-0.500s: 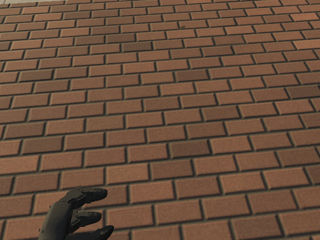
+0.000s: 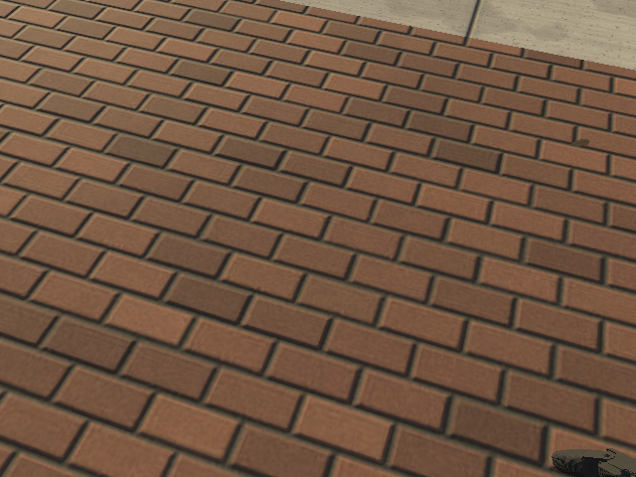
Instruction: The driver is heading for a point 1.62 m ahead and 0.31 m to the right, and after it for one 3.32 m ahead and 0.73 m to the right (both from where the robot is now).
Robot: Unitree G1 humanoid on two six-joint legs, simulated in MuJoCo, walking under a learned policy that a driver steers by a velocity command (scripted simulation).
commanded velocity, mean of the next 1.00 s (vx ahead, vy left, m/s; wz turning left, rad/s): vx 0.02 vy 0.00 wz -0.07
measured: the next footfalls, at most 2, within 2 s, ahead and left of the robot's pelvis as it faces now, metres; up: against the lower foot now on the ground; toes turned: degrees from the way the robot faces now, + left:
right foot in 0.34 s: +0.03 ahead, -0.15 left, +0.00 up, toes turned -21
left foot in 0.90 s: +0.06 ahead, +0.08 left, +0.00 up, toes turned -4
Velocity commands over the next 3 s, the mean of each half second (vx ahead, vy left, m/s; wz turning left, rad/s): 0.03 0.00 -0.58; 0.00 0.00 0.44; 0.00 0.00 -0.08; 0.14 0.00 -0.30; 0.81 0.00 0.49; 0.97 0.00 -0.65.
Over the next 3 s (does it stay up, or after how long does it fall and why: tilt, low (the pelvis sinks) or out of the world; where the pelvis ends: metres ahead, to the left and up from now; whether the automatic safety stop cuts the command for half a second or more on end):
stays up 0.88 0.01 0.00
